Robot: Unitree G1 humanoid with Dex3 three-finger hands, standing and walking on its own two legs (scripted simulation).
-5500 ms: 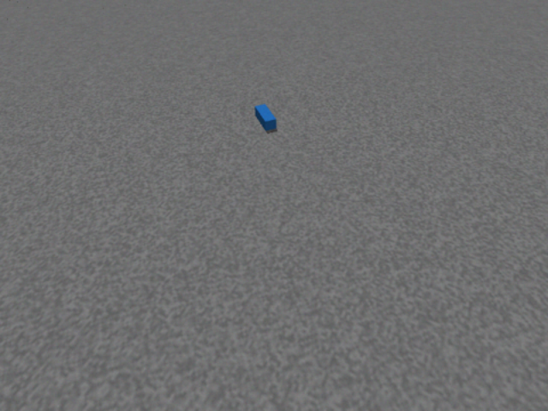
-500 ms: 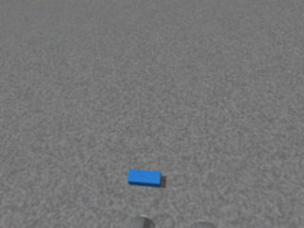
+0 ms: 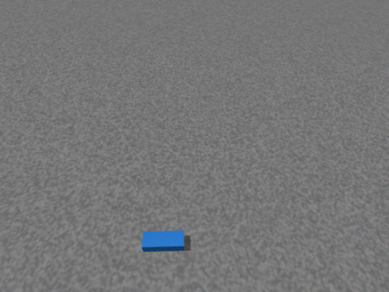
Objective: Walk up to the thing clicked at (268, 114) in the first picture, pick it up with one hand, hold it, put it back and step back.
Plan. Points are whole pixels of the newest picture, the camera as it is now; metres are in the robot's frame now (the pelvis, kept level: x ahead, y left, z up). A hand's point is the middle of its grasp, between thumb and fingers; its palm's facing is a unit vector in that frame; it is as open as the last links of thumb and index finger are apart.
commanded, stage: walk up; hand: left
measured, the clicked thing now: (163, 241) +0.47 +0.14 -0.73
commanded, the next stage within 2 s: stand in 1.42 s
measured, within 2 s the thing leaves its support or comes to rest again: neither
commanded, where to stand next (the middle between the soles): +0.07 -0.07 m, yaw +2 degrees
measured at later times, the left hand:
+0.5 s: hand out of the picture +0.14 +0.21 -0.14, palm faces -0.02 -0.95 -0.33, open 7.4 cm
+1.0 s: hand out of the picture +0.13 +0.21 -0.14, palm faces -0.03 -0.94 -0.33, open 7.4 cm
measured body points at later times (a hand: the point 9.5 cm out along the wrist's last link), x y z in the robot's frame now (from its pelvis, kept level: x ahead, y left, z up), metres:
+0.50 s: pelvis +0.02 -0.04 +0.01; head +0.03 -0.04 +0.46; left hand +0.14 +0.26 -0.11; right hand +0.10 -0.34 -0.12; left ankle +0.01 +0.09 -0.73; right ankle +0.00 -0.16 -0.73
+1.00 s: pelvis +0.03 -0.04 +0.02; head +0.05 -0.04 +0.47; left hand +0.13 +0.26 -0.12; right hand +0.11 -0.34 -0.11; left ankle +0.01 +0.09 -0.73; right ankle +0.00 -0.16 -0.73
